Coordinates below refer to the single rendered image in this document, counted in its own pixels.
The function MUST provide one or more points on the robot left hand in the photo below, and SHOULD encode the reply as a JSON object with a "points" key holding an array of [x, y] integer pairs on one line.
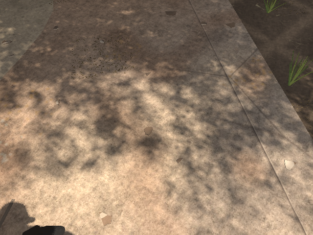
{"points": [[45, 230]]}

